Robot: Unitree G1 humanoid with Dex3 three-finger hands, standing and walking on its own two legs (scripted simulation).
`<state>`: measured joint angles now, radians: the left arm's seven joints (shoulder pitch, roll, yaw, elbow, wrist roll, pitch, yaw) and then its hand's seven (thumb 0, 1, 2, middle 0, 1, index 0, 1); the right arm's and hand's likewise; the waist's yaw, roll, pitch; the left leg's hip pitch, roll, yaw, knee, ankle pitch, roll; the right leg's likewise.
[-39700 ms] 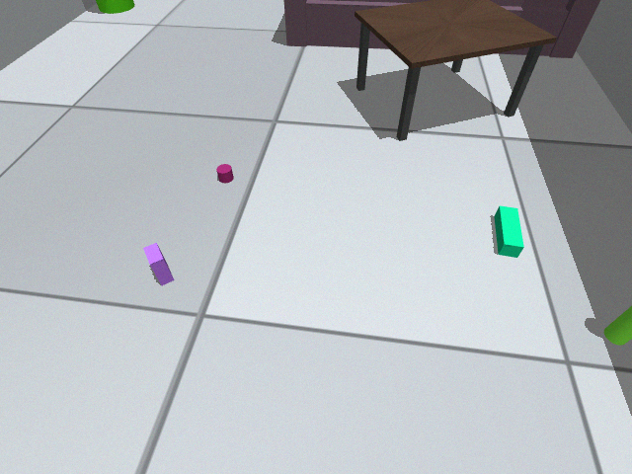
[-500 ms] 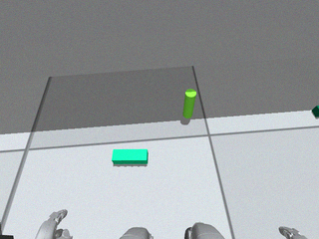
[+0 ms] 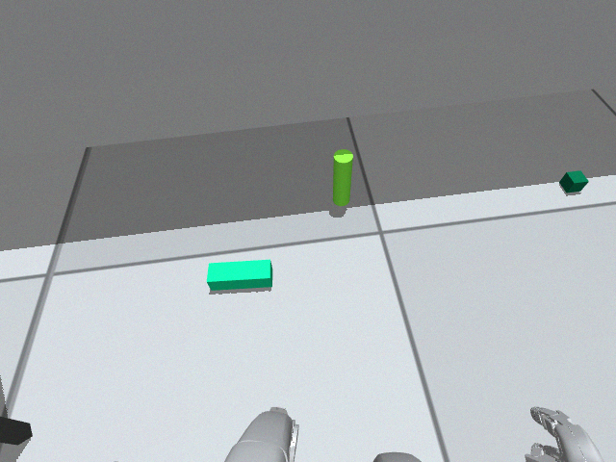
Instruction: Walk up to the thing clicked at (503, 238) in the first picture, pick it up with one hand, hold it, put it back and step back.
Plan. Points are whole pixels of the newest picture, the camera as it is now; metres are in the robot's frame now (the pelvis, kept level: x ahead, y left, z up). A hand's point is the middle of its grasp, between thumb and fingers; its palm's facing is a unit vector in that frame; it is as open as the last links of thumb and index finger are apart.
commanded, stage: step back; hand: left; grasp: from above
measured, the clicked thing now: (240, 275) +0.73 +0.31 -0.72
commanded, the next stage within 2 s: stand in 1.78 s
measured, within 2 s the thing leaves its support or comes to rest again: neither
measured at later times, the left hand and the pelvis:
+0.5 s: hand out of the picture -0.08 +0.27 -0.14, palm faces +0.03 -0.92 -0.38, open 7.4 cm; pelvis -0.17 -0.01 +0.01, yaw +1 degrees
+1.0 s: hand out of the picture -0.27 +0.27 -0.13, palm faces +0.12 -0.91 -0.40, open 7.4 cm; pelvis -0.31 -0.02 +0.01, yaw +6 degrees
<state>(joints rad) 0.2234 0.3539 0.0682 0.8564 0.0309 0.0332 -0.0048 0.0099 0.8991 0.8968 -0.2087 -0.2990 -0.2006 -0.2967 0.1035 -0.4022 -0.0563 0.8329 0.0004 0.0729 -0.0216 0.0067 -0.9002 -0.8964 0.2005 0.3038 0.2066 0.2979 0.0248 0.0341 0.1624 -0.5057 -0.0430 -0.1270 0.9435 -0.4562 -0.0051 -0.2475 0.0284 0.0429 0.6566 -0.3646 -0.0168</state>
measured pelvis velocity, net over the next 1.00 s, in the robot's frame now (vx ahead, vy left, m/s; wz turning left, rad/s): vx -0.31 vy -0.02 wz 0.10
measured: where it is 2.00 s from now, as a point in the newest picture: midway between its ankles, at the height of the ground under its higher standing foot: outside the picture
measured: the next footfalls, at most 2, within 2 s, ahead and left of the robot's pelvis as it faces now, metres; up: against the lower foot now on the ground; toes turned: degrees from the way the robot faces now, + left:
left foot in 0.24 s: -0.06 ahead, +0.12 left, +0.00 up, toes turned +1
right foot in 0.58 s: -0.24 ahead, -0.13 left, +0.00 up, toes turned +5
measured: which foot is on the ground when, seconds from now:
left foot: up 0.00-0.22, down 0.24-0.60, up 0.62-0.88, down 0.90-1.00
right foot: down 0.00-0.26, up 0.28-0.56, down 0.58-1.00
